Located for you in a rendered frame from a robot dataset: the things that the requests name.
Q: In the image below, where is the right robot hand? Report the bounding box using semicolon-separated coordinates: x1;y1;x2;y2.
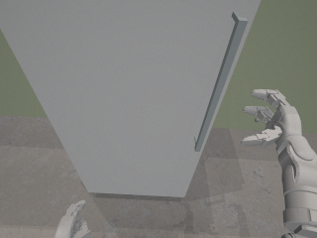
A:
241;89;302;148

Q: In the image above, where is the robot right forearm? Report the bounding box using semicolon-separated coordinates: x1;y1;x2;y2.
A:
276;135;317;238

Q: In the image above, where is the left robot hand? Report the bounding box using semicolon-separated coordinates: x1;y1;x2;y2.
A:
53;199;91;238

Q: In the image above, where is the fridge door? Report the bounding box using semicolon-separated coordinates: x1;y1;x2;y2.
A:
0;0;261;197

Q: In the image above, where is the handle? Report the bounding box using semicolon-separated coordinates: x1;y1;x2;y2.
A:
194;11;249;152

